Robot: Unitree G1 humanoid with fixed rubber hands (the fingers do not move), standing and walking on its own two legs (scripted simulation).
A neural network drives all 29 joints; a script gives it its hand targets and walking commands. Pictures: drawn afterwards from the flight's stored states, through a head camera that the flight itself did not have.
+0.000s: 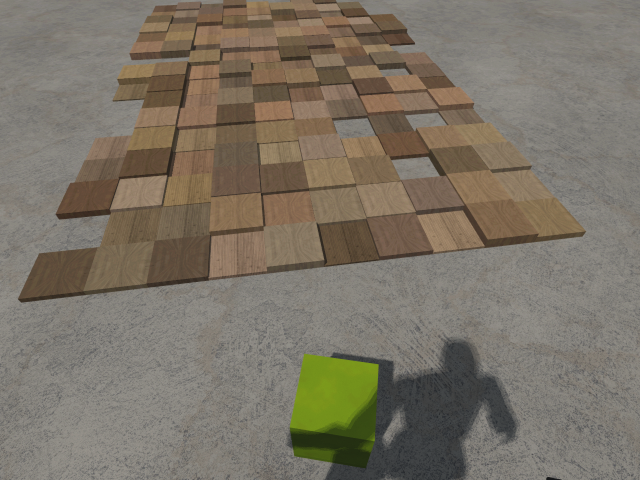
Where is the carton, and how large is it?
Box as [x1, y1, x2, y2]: [290, 354, 378, 467]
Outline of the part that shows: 304,354 290,423 294,455 365,467 374,441 378,364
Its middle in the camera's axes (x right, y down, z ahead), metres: +0.04 +0.48 +1.10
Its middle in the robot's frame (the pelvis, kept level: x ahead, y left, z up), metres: +0.46 -0.04 -0.66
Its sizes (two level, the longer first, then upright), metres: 0.210 0.200 0.250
